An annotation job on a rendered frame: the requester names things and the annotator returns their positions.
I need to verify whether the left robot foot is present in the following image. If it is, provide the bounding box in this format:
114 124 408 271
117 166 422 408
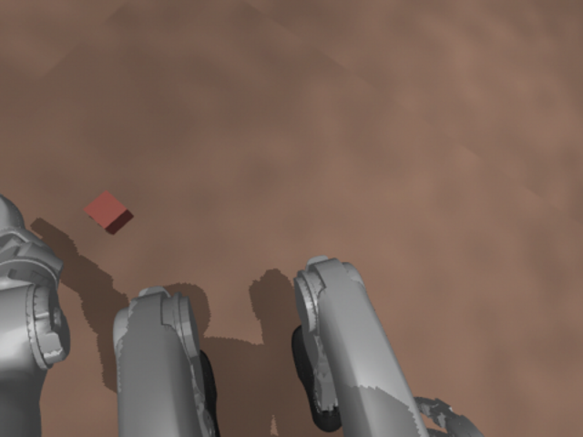
199 350 220 437

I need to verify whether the left robot arm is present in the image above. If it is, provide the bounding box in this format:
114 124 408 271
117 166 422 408
0 228 70 437

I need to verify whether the right robot foot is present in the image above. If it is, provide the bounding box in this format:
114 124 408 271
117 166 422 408
291 325 342 432

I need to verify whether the left robot hand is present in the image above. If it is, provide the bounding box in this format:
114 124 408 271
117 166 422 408
0 193 26 230

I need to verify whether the right robot hand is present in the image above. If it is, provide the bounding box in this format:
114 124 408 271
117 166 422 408
414 397 485 437

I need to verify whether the small box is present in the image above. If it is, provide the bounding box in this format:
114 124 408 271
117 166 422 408
84 190 134 235

